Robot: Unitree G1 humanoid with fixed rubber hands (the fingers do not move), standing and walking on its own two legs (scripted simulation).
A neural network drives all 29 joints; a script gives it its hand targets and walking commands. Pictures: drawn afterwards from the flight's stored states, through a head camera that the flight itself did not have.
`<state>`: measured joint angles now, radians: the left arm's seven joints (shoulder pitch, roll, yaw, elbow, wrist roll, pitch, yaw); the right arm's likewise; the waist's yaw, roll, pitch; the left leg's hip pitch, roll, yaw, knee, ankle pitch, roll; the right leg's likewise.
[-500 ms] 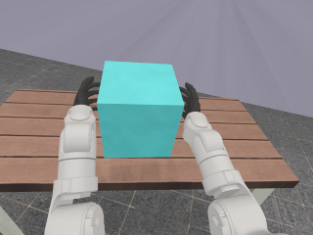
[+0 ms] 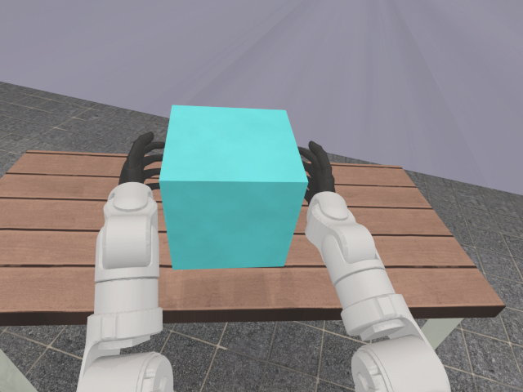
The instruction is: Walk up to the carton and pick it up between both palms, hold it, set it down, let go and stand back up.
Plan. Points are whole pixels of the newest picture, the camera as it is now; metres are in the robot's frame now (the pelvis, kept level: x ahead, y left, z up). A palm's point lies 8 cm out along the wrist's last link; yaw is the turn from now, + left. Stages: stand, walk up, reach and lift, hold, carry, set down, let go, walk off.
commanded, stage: hold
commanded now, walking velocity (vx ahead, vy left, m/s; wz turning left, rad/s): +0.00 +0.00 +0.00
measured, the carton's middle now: (230, 188) +0.38 +0.02 +0.17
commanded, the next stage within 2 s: none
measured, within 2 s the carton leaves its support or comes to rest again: neither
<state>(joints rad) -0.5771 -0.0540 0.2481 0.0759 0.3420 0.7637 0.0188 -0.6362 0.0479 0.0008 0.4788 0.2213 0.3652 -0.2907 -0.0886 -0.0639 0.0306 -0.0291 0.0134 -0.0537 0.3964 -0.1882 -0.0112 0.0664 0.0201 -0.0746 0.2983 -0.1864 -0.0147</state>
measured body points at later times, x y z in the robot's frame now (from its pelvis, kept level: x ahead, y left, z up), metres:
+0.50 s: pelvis -0.01 +0.00 +0.00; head -0.06 +0.03 +0.44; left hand +0.36 +0.15 +0.20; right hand +0.36 -0.12 +0.19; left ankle +0.03 +0.12 -0.75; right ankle +0.00 -0.11 -0.75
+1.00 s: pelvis -0.01 +0.00 +0.00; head -0.07 +0.04 +0.44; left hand +0.36 +0.15 +0.20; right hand +0.36 -0.12 +0.19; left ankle +0.03 +0.12 -0.75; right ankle +0.00 -0.11 -0.75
